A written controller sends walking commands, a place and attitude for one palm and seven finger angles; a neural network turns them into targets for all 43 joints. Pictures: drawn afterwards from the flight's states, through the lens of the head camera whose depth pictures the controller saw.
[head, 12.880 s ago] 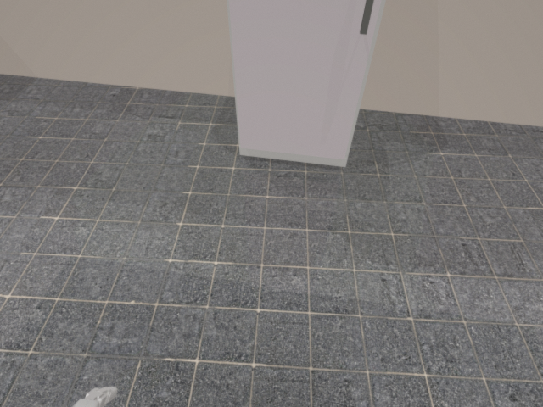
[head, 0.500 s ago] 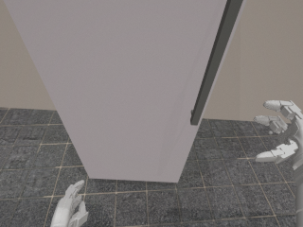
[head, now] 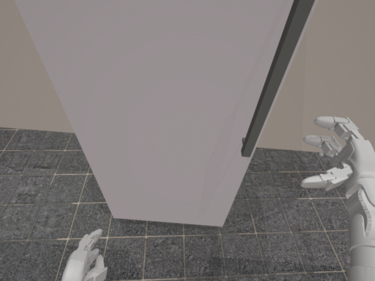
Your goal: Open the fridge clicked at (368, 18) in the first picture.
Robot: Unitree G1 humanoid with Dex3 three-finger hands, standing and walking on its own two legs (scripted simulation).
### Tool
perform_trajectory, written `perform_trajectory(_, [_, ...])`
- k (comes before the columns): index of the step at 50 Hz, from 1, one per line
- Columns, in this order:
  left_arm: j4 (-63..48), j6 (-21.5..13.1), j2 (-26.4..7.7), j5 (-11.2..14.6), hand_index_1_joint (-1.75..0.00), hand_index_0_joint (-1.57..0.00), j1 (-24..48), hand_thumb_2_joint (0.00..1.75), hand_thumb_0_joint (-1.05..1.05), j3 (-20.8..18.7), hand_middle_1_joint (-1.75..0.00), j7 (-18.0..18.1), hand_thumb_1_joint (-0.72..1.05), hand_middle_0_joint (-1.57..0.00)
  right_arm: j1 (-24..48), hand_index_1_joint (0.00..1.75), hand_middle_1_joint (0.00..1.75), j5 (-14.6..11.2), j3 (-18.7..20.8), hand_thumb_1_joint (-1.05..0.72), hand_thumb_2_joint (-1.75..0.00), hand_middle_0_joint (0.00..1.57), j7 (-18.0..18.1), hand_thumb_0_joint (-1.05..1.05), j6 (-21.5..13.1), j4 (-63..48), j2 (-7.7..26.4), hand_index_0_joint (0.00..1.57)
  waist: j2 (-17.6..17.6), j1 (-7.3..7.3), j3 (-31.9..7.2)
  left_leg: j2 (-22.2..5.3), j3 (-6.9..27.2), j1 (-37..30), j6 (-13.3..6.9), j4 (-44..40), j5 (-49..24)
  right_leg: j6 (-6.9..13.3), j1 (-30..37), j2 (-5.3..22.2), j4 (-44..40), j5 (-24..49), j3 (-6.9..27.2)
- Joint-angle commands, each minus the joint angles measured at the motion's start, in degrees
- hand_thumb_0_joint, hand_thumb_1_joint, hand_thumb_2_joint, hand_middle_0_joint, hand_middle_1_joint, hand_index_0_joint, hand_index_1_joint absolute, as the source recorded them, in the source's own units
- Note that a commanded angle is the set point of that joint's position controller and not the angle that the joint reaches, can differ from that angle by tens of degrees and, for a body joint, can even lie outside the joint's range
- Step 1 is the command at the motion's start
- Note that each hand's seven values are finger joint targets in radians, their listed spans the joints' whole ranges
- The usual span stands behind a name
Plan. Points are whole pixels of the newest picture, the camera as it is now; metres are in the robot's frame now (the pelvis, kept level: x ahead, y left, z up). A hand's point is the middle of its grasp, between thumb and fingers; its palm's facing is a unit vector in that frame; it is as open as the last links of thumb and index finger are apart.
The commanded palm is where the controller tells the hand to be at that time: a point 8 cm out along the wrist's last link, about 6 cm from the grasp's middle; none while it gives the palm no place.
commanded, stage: move the hooked fingers beside the handle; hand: right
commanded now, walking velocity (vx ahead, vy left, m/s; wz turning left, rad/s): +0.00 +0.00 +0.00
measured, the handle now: (269, 80) +0.48 -0.15 +0.21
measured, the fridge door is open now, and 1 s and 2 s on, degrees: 0 0 0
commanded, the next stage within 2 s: feel for the door with the fingertips in 1.58 s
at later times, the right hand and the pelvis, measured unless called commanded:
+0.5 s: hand (303, 140) +0.38 -0.22 +0.14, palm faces +0.06 +1.00 +0.00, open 14.0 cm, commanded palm +0.36 -0.27 +0.13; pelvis -0.01 +0.00 +0.00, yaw +1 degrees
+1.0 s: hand (287, 128) +0.42 -0.20 +0.13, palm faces +0.04 +1.00 +0.00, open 14.0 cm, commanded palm +0.39 -0.25 +0.13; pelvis +0.00 -0.01 +0.00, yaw +2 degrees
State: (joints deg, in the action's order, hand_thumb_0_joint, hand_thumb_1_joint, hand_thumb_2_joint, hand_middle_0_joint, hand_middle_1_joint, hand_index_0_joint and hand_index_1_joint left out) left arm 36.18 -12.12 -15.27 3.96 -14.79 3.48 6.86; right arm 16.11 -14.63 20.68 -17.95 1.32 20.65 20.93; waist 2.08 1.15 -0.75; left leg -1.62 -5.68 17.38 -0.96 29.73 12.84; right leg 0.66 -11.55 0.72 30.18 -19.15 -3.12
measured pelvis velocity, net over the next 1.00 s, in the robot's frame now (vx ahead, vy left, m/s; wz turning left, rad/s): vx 0.00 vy -0.01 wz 0.03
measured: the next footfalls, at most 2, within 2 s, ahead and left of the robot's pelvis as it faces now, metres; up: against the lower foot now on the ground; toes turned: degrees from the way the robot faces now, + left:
none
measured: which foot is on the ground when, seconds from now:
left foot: down 0.00-1.00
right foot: down 0.00-1.00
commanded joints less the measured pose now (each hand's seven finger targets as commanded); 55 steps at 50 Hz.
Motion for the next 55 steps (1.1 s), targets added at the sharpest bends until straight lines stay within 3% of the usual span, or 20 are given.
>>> perform_trajectory(1, [-7.9, -2.3, -7.2, -0.3, -0.30, -0.20, 3.7, 0.90, 0.00, -2.9, -0.30, 0.2, 0.90, -0.20, 19.5, 1.20, 1.20, -1.0, 4.5, 0.50, -0.30, 0.30, 0.5, 0.00, -4.0, -10.1, 15.3, 0.30, -1.1, -0.01, -14.0, 0.1, 3.3, -10.8, -0.4, -2.2, -14.2, 0.5, -2.1, -0.1, -4.4, 16.4, 2.7])
perform_trajectory(6, [-8.2, -1.3, -7.4, -0.1, -0.30, -0.20, 3.5, 0.90, 0.00, -3.0, -0.30, -0.1, 0.90, -0.20, 21.9, 1.20, 1.20, -0.7, 5.4, 0.50, -0.30, 0.30, 0.6, 0.00, -4.5, -7.5, 16.4, 0.30, -2.5, -0.29, -13.7, 0.0, 3.7, -11.0, -0.3, -2.0, -14.0, 0.6, -3.8, 0.0, -4.3, 15.5, 2.3])
perform_trajectory(9, [-8.3, -1.3, -7.0, -0.1, -0.30, -0.20, 3.4, 0.90, 0.00, -2.9, -0.30, -0.1, 0.90, -0.20, 25.4, 1.20, 1.20, -0.4, 3.0, 0.50, -0.30, 0.30, 0.8, 0.00, -5.5, -8.3, 14.3, 0.30, 2.3, -0.92, -14.5, 0.1, 3.7, -9.5, -0.6, -2.0, -14.2, 0.5, -2.0, -0.3, -4.2, 16.1, 2.4])
perform_trajectory(11, [-7.8, -1.0, -7.4, -0.2, -0.30, -0.20, 2.6, 0.90, 0.00, -3.1, -0.30, -0.1, 0.90, -0.20, 26.4, 1.20, 1.20, -0.4, 3.2, 0.50, -0.30, 0.30, 0.8, 0.00, -6.1, -7.4, 15.2, 0.30, -0.8, -1.31, -14.8, 0.2, 3.6, -9.8, -0.5, -1.9, -14.0, 0.6, -2.5, 0.0, -4.0, 16.0, 2.5])
perform_trajectory(14, [-7.6, -1.0, -7.1, 0.0, -0.30, -0.20, 2.6, 0.90, 0.00, -3.0, -0.30, -0.1, 0.90, -0.20, 28.6, 1.20, 1.20, -0.2, 0.4, 0.50, -0.30, 0.30, 1.0, 0.00, -6.2, -6.2, 12.1, 0.30, 2.4, -1.85, -14.2, 0.2, 3.6, -7.9, -0.6, -2.1, -13.0, 0.4, -2.0, -0.2, -4.1, 14.9, 2.5])
perform_trajectory(17, [-7.1, -0.5, -7.8, -0.1, -0.30, -0.20, 1.8, 0.90, 0.00, -3.2, -0.30, -0.1, 0.90, -0.20, 28.6, 1.20, 1.20, 0.0, 2.4, 0.50, -0.30, 0.30, 1.7, 0.00, -6.1, -2.5, 14.4, 0.30, -2.1, -1.54, -14.3, 0.2, 3.8, -8.6, -0.4, -2.2, -11.4, 0.7, -4.0, 0.0, -4.3, 13.3, 2.6])
perform_trajectory(19, [-6.8, -0.2, -7.6, -0.2, -0.30, -0.20, 1.7, 0.90, 0.00, -3.0, -0.30, -0.2, 0.90, -0.20, 32.3, 1.20, 1.20, 0.6, 1.3, 0.50, -0.30, 0.30, 2.3, 0.00, -6.5, -2.0, 13.9, 0.30, 0.8, -1.86, -14.0, 0.1, 3.8, -7.6, -0.7, -2.2, -10.4, 0.4, -3.9, -0.2, -4.5, 12.6, 2.8])
perform_trajectory(21, [-6.9, 0.1, -7.9, -0.4, -0.30, -0.20, 1.2, 0.90, 0.00, -3.3, -0.30, -0.5, 0.90, -0.20, 31.3, 1.20, 1.20, 1.0, 2.8, 0.50, -0.30, 0.30, 2.9, 0.00, -7.4, -1.7, 15.8, 0.30, -1.3, -1.15, -16.1, 0.2, 3.9, -9.5, -0.7, -1.6, -12.0, 0.5, -4.0, 0.1, -4.0, 14.4, 2.8])
perform_trajectory(25, [-6.1, 0.5, -7.9, -0.4, -0.30, -0.20, 0.0, 0.90, 0.00, -3.3, -0.30, -0.6, 0.90, -0.20, 35.3, 1.20, 1.20, 1.4, 1.7, 0.50, -0.30, 0.30, 3.3, 0.00, -8.4, 1.9, 14.6, 0.30, 0.7, -2.12, -15.6, 0.3, 3.9, -8.0, -0.8, -1.4, -12.3, 0.4, -4.3, -0.1, -3.9, 14.3, 2.8])
perform_trajectory(26, [-6.2, 0.7, -8.1, -0.5, -0.30, -0.20, -0.3, 0.90, 0.00, -3.4, -0.30, -0.9, 0.90, -0.20, 34.8, 1.20, 1.20, 1.5, 2.1, 0.50, -0.30, 0.30, 3.3, 0.00, -8.8, 2.2, 15.3, 0.30, -1.7, -1.81, -16.3, 0.3, 3.9, -9.0, -0.7, -1.2, -12.8, 0.6, -4.7, 0.1, -3.7, 14.8, 2.8])
perform_trajectory(28, [-6.4, 0.9, -7.8, -0.4, -0.30, -0.20, -0.3, 0.90, 0.00, -3.3, -0.30, -1.0, 0.90, -0.20, 37.2, 1.20, 1.20, 1.8, 0.7, 0.50, -0.30, 0.30, 3.3, 0.00, -9.3, 2.3, 14.2, 0.30, 1.8, -2.25, -16.4, 0.3, 4.1, -8.3, -0.8, -1.2, -12.4, 0.4, -4.7, -0.1, -3.9, 14.0, 2.5])
perform_trajectory(30, [-6.1, 0.9, -7.9, -0.5, -0.30, -0.20, -1.0, 0.90, 0.00, -3.5, -0.30, -1.2, 0.90, -0.20, 38.4, 1.20, 1.20, 2.0, 0.0, 0.50, -0.30, 0.30, 3.6, 0.00, -9.9, 3.2, 13.3, 0.30, 1.5, -2.42, -17.0, 0.5, 3.8, -7.3, -0.9, -1.0, -12.3, 0.3, -3.8, 0.0, -3.7, 14.7, 2.9])
perform_trajectory(32, [-5.9, 1.4, -8.2, -0.5, -0.30, -0.20, -1.5, 0.90, 0.00, -3.6, -0.30, -1.4, 0.90, -0.20, 37.4, 1.20, 1.20, 2.0, 0.5, 0.50, -0.30, 0.30, 3.8, 0.00, -9.8, 6.1, 13.6, 0.30, -2.0, -2.67, -16.1, 0.6, 3.9, -7.7, -0.7, -1.0, -12.5, 0.6, -5.4, 0.2, -3.6, 14.1, 2.8])
perform_trajectory(38, [-5.2, 2.3, -8.3, -0.7, -0.30, -0.20, -3.2, 0.90, 0.00, -3.8, -0.30, -1.7, 0.90, -0.20, 44.9, 1.20, 1.20, 3.1, -0.6, 0.50, -0.30, 0.30, 4.5, 0.00, -11.2, 8.5, 13.6, 0.30, 0.9, -3.81, -16.9, 0.7, 4.1, -5.8, -0.7, -0.5, -12.4, 0.6, -5.6, 0.0, -2.7, 13.9, 2.7])
perform_trajectory(42, [-5.6, 2.7, -8.4, -0.9, -0.30, -0.20, -3.9, 0.90, 0.00, -4.0, -0.30, -2.1, 0.90, -0.20, 42.1, 1.20, 1.20, 3.1, 1.3, 0.50, -0.30, 0.30, 4.9, 0.00, -12.7, 10.3, 15.0, 0.30, -1.2, -2.59, -19.3, 0.9, 4.2, -8.1, -0.8, 0.2, -13.5, 0.6, -6.5, 0.1, -2.6, 14.7, 2.7])
perform_trajectory(44, [-5.6, 3.0, -8.2, -0.8, -0.30, -0.20, -3.9, 0.90, 0.00, -3.9, -0.30, -2.3, 0.90, -0.20, 42.5, 1.20, 1.20, 3.3, -0.3, 0.50, -0.30, 0.30, 4.7, 0.00, -12.8, 10.6, 13.4, 0.30, 1.5, -2.82, -18.3, 0.9, 4.1, -6.8, -1.0, 0.4, -13.9, 0.4, -6.3, 0.0, -2.6, 15.2, 2.6])
perform_trajectory(46, [-5.4, 3.4, -8.7, -0.9, -0.30, -0.20, -4.7, 0.90, 0.00, -4.2, -0.30, -2.3, 0.90, -0.20, 41.1, 1.20, 1.20, 3.2, 1.7, 0.50, -0.30, 0.30, 4.9, 0.00, -12.5, 13.4, 15.2, 0.30, -3.3, -2.81, -17.4, 1.0, 4.0, -7.3, -0.7, 0.3, -13.5, 0.7, -7.8, 0.3, -2.4, 14.4, 2.5])
perform_trajectory(47, [-5.7, 3.6, -8.9, -0.8, -0.30, -0.20, -4.8, 0.90, 0.00, -4.2, -0.30, -2.3, 0.90, -0.20, 40.9, 1.20, 1.20, 3.5, 2.9, 0.50, -0.30, 0.30, 5.0, 0.00, -12.5, 13.0, 16.7, 0.30, -2.8, -2.53, -18.4, 0.9, 4.2, -8.2, -0.6, 0.6, -14.1, 0.7, -8.4, 0.1, -2.5, 14.6, 2.3])
perform_trajectory(48, [-6.0, 3.7, -8.5, -0.8, -0.30, -0.20, -4.3, 0.90, 0.00, -4.0, -0.30, -2.4, 0.90, -0.20, 42.7, 1.20, 1.20, 3.4, 0.8, 0.50, -0.30, 0.30, 4.8, 0.00, -12.4, 12.3, 14.6, 0.30, -0.4, -3.15, -17.8, 0.9, 4.4, -7.2, -0.6, 0.4, -13.8, 0.7, -8.1, 0.0, -2.5, 14.0, 2.1])
perform_trajectory(55, [-6.1, 3.8, -8.2, -0.9, -0.30, -0.20, -5.1, 0.90, 0.00, -4.3, -0.30, -2.5, 0.90, -0.20, 43.8, 1.20, 1.20, 3.1, 1.2, 0.50, -0.30, 0.30, 4.6, 0.00, -14.1, 9.1, 14.8, 0.30, 0.5, -3.15, -21.3, 1.4, 4.4, -8.0, -0.7, 1.0, -16.4, 0.6, -5.5, 0.1, -1.6, 17.1, 2.3])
